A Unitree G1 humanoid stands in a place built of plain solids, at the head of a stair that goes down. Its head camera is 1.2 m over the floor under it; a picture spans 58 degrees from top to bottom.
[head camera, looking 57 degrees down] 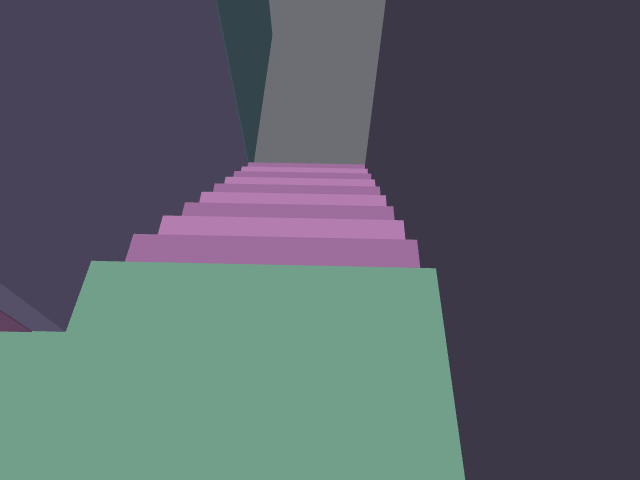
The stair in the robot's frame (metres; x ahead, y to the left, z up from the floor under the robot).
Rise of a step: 0.20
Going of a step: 0.24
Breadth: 1.10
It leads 1 degrees to the right of straight ahead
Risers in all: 10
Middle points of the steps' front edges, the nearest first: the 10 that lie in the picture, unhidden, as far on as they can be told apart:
0.69 0.18 0.00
0.93 0.18 -0.20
1.16 0.17 -0.40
1.40 0.16 -0.61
1.64 0.16 -0.81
1.88 0.15 -1.01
2.12 0.15 -1.22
2.35 0.14 -1.42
2.59 0.13 -1.62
2.83 0.13 -1.83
